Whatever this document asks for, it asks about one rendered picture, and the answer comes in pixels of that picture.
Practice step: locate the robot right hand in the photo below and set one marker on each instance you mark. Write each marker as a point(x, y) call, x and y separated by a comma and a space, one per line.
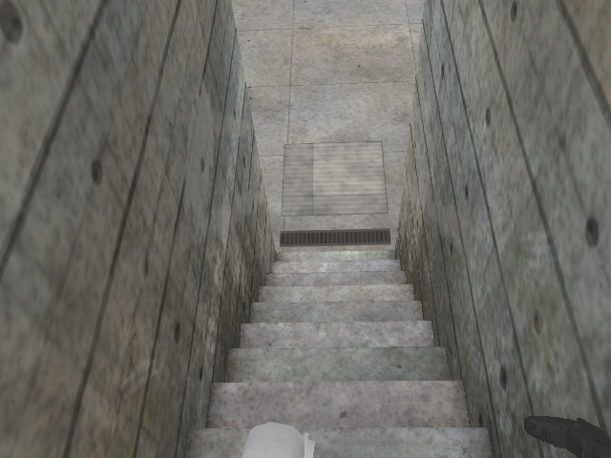
point(579, 437)

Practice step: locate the robot left thigh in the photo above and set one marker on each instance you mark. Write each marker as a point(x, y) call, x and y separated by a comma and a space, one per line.
point(274, 440)

